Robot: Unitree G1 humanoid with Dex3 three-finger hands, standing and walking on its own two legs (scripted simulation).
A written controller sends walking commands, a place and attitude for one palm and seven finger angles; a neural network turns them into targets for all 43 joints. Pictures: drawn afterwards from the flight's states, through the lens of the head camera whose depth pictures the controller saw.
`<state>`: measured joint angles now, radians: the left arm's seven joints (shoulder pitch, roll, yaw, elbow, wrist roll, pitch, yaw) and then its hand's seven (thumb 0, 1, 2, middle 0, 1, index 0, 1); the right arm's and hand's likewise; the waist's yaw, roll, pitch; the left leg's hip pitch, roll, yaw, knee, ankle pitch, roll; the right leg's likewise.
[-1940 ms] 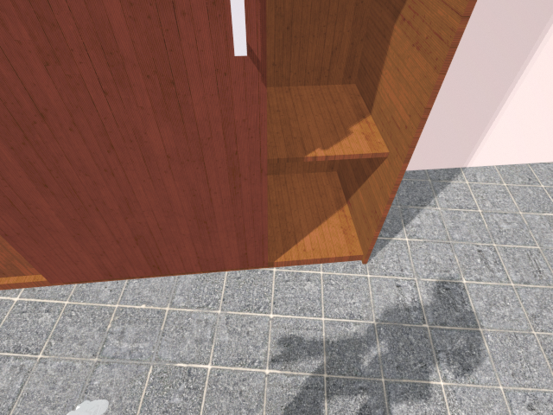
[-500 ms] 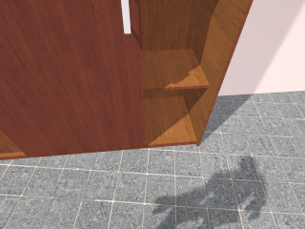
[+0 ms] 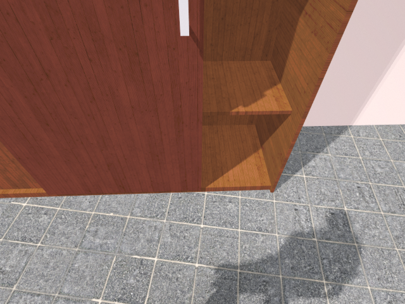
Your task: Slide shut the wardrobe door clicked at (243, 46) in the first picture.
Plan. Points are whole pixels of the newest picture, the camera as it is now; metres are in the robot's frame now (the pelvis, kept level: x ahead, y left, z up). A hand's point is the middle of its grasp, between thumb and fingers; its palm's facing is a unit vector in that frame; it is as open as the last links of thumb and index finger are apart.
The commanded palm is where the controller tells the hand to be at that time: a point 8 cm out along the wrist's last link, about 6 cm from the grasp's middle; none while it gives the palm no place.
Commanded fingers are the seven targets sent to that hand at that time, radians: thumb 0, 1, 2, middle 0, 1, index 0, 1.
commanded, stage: take the last steps up to it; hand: left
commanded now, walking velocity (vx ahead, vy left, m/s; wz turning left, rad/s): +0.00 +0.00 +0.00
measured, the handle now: out of the picture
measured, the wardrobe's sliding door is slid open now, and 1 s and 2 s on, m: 0.41 0.41 0.41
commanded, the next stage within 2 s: come to a stop and stand still in 0.86 s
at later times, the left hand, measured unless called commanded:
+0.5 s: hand out of the picture -0.01 +0.14 -0.17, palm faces +0.16 -0.97 -0.20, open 7.3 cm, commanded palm none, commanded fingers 0.00 0.90 0.90 -0.20 -0.30 -0.20 -0.30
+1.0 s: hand (140, 248) +0.28 +0.18 -0.17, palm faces +0.10 -0.98 -0.19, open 7.3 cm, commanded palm none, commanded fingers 0.00 0.90 0.90 -0.20 -0.30 -0.20 -0.30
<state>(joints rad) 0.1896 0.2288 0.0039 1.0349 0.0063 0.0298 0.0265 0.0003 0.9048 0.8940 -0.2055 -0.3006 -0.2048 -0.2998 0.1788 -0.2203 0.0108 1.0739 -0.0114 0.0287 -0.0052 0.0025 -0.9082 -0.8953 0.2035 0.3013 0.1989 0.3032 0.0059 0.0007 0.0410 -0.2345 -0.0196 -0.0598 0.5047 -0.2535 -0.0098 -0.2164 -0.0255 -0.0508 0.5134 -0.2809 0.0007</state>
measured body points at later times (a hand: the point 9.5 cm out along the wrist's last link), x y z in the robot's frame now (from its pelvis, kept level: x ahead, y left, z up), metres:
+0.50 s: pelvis +0.08 -0.02 +0.00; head +0.09 -0.02 +0.45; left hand -0.02 +0.19 -0.15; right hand +0.09 -0.26 -0.16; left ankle +0.07 +0.10 -0.67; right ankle +0.00 -0.11 -0.74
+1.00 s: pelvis +0.25 +0.00 +0.00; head +0.25 +0.01 +0.45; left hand +0.27 +0.23 -0.15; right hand +0.29 -0.24 -0.14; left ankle +0.24 +0.09 -0.74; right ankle +0.31 -0.15 -0.70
